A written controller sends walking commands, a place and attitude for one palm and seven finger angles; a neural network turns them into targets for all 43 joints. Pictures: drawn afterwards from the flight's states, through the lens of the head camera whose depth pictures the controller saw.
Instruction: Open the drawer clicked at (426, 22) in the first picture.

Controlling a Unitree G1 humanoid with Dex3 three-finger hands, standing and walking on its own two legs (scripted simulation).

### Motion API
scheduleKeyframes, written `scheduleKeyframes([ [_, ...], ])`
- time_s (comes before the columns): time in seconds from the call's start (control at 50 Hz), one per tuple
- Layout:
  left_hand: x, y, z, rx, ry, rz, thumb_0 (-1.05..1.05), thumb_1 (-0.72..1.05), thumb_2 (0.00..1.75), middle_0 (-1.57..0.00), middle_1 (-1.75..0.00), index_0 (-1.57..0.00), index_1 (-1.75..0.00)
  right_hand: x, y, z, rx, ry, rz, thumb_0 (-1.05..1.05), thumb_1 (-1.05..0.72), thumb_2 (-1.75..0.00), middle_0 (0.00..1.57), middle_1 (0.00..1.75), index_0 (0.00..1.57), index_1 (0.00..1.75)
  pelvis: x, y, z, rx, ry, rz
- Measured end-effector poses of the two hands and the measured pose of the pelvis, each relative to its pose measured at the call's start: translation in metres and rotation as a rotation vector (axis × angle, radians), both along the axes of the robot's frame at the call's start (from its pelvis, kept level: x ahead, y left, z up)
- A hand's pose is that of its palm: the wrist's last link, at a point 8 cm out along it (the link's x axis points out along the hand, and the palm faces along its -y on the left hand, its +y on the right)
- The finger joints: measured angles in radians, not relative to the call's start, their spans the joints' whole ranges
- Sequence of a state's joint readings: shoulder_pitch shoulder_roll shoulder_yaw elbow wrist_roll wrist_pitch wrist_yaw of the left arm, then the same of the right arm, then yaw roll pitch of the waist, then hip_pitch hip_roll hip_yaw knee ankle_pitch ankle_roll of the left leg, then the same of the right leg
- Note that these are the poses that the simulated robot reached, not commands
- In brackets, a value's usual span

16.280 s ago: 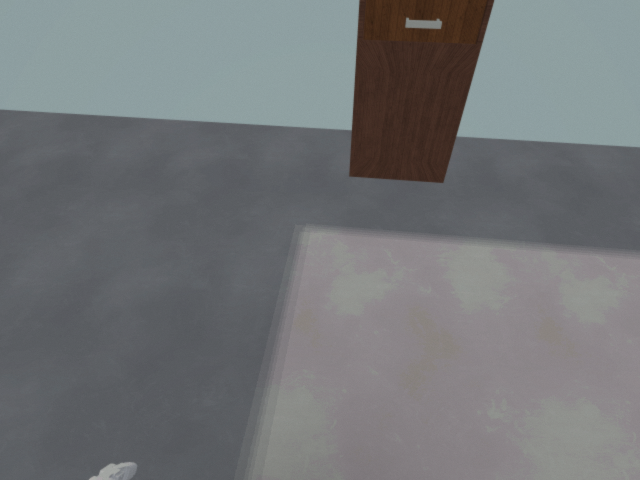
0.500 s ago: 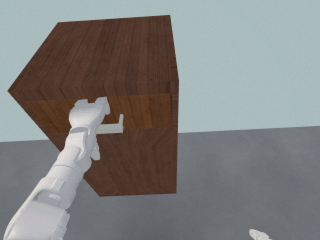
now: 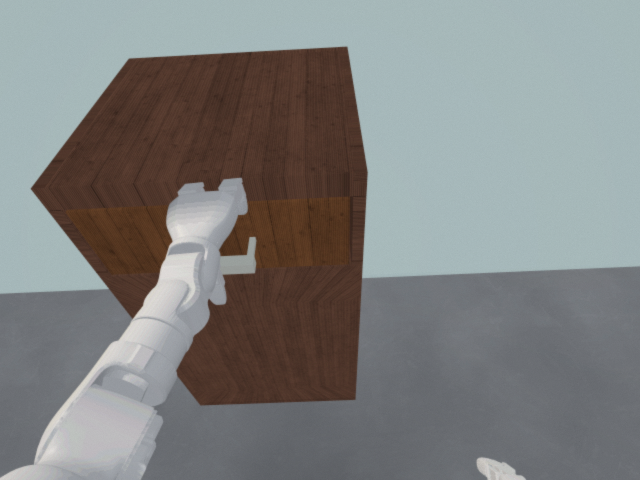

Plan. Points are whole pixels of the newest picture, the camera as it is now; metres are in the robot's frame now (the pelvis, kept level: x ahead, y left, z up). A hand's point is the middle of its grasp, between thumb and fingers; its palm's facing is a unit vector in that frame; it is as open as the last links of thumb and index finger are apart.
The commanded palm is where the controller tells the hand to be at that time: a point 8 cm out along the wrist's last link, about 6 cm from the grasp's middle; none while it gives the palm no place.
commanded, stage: move the hooked fingers above the handle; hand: left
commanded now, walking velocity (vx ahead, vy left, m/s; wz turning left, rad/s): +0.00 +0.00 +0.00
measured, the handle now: (215, 255) +0.46 +0.19 +0.00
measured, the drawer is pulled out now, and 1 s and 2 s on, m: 0.00 0.00 0.00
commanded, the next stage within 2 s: none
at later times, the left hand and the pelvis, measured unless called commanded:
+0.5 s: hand (208, 242) +0.42 +0.18 +0.07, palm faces +0.10 -0.06 -0.99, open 13.4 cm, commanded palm +0.39 +0.20 +0.12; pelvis +0.00 +0.02 +0.00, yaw +2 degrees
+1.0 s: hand (203, 247) +0.41 +0.18 +0.07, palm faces +0.10 -0.05 -0.99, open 13.8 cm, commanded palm +0.39 +0.20 +0.12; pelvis +0.00 +0.03 -0.01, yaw +2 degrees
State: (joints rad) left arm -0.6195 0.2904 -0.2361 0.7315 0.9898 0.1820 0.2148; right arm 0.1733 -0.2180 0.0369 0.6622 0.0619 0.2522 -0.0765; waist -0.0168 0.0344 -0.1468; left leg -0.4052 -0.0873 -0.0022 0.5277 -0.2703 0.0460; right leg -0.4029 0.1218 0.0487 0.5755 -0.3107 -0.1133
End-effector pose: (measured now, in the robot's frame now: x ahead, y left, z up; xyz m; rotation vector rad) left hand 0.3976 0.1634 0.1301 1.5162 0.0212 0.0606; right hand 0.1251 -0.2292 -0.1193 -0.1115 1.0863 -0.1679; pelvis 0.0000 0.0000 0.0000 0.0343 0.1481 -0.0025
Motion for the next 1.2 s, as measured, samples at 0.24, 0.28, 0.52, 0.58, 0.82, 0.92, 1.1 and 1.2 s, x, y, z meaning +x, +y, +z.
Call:
scheduleKeyframes([
  [0.24, -0.026, 0.047, -0.032, 0.006, 0.078, -0.042, 0.00, -0.49, 0.30, -0.32, -1.21, -0.32, -1.21, -0.007, -0.020, 0.000, -0.087, 0.015, 0.000, 0.01, -0.91, -0.89, 0.20, 0.30, 0.20, 0.30, 0.000, 0.009, -0.003, -0.018, 0.013, 0.038],
  [0.28, -0.026, 0.040, -0.026, 0.007, 0.029, -0.091, 0.00, -0.49, 0.30, -0.32, -1.21, -0.32, -1.21, -0.009, -0.019, -0.004, -0.085, 0.033, 0.009, 0.01, -0.91, -0.89, 0.19, 0.30, 0.20, 0.30, 0.001, 0.012, -0.004, -0.021, 0.015, 0.053],
  [0.52, -0.001, 0.014, -0.006, -0.003, -0.068, -0.018, 0.00, -0.49, 0.30, -0.40, -1.28, -0.38, -1.29, -0.012, 0.021, -0.016, 0.028, 0.074, 0.017, 0.01, -0.91, -0.89, 0.19, 0.30, 0.20, 0.29, 0.004, 0.024, -0.004, -0.019, 0.020, 0.027],
  [0.58, 0.000, 0.012, -0.003, 0.000, -0.042, 0.003, 0.00, -0.49, 0.30, -0.39, -1.26, -0.37, -1.30, -0.010, 0.026, -0.011, 0.035, 0.057, 0.011, 0.01, -0.91, -0.89, 0.20, 0.30, 0.20, 0.30, 0.003, 0.023, -0.003, -0.018, 0.009, 0.018],
  [0.82, -0.020, 0.032, -0.033, -0.005, 0.090, -0.043, 0.00, -0.49, 0.30, -0.33, -1.21, -0.32, -1.22, -0.009, 0.007, 0.003, -0.046, 0.002, -0.001, 0.01, -0.91, -0.89, 0.20, 0.30, 0.21, 0.30, -0.004, 0.023, -0.003, -0.024, -0.006, 0.024],
  [0.92, -0.022, 0.024, -0.021, 0.004, -0.020, -0.125, 0.00, -0.49, 0.30, -0.32, -1.21, -0.32, -1.21, -0.011, 0.002, -0.005, -0.057, 0.023, 0.006, 0.01, -0.91, -0.89, 0.19, 0.30, 0.20, 0.30, -0.003, 0.025, -0.005, -0.026, 0.003, 0.041],
  [1.1, -0.004, 0.014, -0.002, 0.000, -0.073, -0.006, 0.00, -0.49, 0.30, -0.37, -1.26, -0.35, -1.25, -0.014, 0.014, -0.013, 0.013, 0.061, 0.006, 0.01, -0.91, -0.89, 0.19, 0.30, 0.20, 0.29, 0.002, 0.024, -0.003, -0.020, 0.010, 0.023],
  [1.2, -0.004, 0.015, -0.003, -0.013, -0.006, 0.038, 0.00, -0.49, 0.30, -0.35, -1.24, -0.34, -1.26, -0.009, 0.017, -0.004, 0.017, 0.040, 0.002, 0.01, -0.91, -0.89, 0.20, 0.30, 0.20, 0.30, 0.003, 0.019, -0.001, -0.015, -0.006, 0.011],
])
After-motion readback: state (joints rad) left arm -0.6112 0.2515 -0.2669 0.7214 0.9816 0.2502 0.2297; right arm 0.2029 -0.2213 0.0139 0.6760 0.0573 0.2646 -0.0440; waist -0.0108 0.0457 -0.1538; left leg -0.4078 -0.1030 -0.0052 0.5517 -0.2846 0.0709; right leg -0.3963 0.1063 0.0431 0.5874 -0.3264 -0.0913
